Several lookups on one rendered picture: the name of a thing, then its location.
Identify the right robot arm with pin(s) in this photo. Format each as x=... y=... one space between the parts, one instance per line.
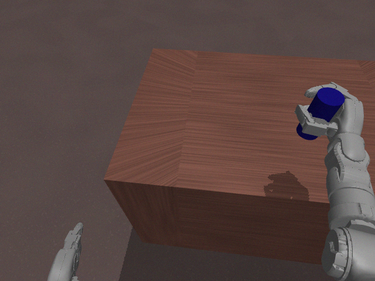
x=349 y=253

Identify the can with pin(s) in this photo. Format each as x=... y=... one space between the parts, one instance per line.
x=325 y=104

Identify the left robot hand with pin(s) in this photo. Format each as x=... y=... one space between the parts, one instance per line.
x=66 y=261

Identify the right robot hand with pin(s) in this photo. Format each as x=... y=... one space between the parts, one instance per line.
x=348 y=119

